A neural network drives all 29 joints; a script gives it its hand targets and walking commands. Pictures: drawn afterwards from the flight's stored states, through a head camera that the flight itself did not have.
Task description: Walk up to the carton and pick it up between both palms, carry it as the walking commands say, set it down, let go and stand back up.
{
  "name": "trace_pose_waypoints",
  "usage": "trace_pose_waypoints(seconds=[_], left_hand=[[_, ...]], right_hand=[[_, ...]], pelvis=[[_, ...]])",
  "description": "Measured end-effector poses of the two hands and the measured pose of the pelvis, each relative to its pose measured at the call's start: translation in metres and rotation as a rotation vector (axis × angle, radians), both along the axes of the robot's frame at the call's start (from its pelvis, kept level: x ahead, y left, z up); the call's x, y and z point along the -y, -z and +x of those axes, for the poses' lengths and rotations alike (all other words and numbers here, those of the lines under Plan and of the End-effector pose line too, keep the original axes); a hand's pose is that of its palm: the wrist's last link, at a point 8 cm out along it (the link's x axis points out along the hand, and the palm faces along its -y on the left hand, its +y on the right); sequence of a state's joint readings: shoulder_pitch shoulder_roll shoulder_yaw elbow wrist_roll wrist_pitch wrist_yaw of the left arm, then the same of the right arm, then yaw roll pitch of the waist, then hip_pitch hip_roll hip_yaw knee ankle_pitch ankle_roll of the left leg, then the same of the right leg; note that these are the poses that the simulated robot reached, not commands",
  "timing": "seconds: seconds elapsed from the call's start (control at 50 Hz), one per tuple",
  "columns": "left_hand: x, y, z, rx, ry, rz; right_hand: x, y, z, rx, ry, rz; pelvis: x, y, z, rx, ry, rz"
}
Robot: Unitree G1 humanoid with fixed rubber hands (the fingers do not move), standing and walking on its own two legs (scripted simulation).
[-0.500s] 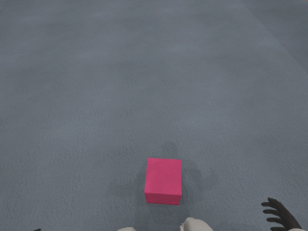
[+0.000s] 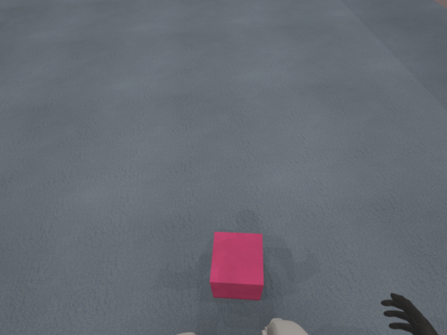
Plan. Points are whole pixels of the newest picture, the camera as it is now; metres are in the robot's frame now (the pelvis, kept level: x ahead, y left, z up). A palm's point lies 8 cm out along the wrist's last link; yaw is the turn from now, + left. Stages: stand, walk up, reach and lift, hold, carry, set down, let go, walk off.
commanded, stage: walk up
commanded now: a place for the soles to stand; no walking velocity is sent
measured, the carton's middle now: (237, 266) +0.46 -0.02 -0.63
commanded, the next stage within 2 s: none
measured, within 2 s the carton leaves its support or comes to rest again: neither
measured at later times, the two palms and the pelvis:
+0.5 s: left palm out of the picture +0.07 +0.35 -0.06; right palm out of the picture +0.12 -0.32 -0.08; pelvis +0.00 +0.00 +0.00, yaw +0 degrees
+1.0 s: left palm out of the picture +0.08 +0.35 -0.07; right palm out of the picture +0.12 -0.31 -0.07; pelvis +0.00 +0.01 +0.00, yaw +0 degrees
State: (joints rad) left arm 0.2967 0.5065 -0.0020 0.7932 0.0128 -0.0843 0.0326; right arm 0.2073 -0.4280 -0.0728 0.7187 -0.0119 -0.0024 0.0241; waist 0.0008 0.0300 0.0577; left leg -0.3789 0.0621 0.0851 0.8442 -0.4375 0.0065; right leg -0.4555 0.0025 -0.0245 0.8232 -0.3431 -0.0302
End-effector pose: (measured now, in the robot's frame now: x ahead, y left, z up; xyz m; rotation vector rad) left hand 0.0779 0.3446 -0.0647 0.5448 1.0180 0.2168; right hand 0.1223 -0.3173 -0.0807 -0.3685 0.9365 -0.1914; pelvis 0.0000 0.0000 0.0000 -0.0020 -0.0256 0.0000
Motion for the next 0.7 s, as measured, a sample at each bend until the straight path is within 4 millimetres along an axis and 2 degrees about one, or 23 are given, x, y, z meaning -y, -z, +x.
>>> trace_pose_waypoints(seconds=[0.1, 0.2, 0.3, 0.54, 0.7], left_hand=[[0.005, 0.001, -0.003, 0.005, 0.004, -0.008], [0.001, 0.001, -0.009, 0.009, -0.002, -0.006], [0.001, -0.002, -0.006, 0.002, 0.003, -0.006], [-0.002, -0.003, -0.002, -0.010, 0.000, 0.005], [-0.003, 0.001, -0.003, -0.006, -0.004, -0.003]], right_hand=[[0.005, -0.002, -0.004, 0.008, 0.003, -0.005], [0.001, -0.001, -0.009, 0.004, 0.000, -0.003], [0.001, 0.003, -0.015, -0.013, 0.008, 0.006], [-0.002, 0.002, -0.003, -0.010, 0.005, 0.009], [-0.003, -0.005, 0.007, 0.017, -0.001, -0.004]], pelvis=[[0.004, 0.000, -0.004, 0.007, 0.003, 0.005], [0.000, 0.000, -0.007, 0.011, -0.002, 0.005], [0.000, 0.000, -0.003, 0.004, 0.003, 0.000], [-0.001, -0.001, 0.003, -0.007, 0.004, -0.001], [-0.004, -0.001, 0.002, -0.006, 0.002, 0.000]])
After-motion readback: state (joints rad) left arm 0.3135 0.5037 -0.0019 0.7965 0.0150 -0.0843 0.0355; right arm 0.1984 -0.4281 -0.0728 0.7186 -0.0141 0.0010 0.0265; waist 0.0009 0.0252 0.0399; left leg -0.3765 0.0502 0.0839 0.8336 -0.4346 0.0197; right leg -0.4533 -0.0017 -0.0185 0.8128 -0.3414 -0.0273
